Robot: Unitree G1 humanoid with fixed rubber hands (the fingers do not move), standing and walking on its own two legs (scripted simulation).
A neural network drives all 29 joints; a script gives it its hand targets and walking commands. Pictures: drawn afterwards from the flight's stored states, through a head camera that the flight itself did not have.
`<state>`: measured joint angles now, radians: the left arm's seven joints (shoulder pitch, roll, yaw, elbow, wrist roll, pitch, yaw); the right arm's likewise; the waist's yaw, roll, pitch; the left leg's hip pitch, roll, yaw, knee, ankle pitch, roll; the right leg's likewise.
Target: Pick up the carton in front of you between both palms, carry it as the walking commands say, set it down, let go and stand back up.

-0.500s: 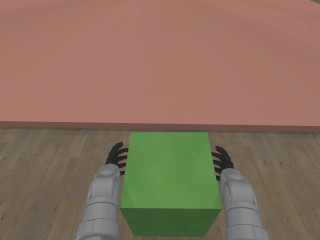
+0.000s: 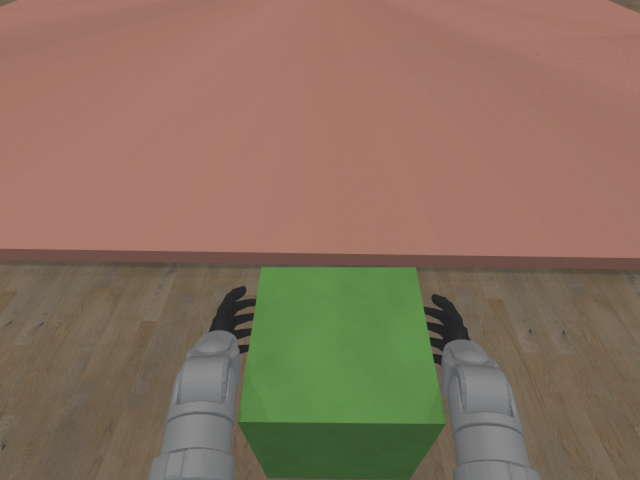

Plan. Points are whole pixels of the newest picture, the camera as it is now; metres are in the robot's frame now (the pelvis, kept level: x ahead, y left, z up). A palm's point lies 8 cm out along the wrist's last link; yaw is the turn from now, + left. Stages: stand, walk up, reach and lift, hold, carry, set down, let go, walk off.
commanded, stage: reach and lift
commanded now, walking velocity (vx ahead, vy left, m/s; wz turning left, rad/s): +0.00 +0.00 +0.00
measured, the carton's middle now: (338, 377) +0.28 +0.00 -0.04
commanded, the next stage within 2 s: hold in 0.24 s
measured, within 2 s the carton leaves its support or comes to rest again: neither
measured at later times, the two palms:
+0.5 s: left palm (218, 339) +0.28 +0.15 +0.05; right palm (459, 347) +0.28 -0.15 +0.05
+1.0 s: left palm (224, 285) +0.34 +0.15 +0.09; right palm (456, 302) +0.32 -0.15 +0.08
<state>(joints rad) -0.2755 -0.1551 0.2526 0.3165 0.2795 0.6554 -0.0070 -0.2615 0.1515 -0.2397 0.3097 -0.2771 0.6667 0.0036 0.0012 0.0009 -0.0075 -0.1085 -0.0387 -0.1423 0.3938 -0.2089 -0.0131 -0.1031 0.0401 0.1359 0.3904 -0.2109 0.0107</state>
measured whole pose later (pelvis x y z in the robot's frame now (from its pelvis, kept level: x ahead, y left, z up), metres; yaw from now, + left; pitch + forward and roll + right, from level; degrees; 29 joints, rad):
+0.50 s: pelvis +0.00 +0.00 +0.00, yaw +0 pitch -7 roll +0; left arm -0.26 -0.15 0.23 0.23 0.27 0.75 -0.01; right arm -0.25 0.15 -0.22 0.23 -0.26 0.76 0.00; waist 0.00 0.00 -0.01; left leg -0.05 -0.03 -0.14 0.36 -0.19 -0.01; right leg -0.04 0.04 0.13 0.35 -0.19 0.01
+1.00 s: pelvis +0.06 +0.01 -0.01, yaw -4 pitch +3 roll -1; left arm -0.18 -0.13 0.16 -0.16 0.12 1.06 0.07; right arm -0.19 0.14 -0.11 -0.15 -0.14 1.07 -0.09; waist 0.00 0.02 -0.19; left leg -0.21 0.04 0.02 0.52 -0.37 0.00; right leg -0.32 -0.02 -0.09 0.57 -0.40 0.01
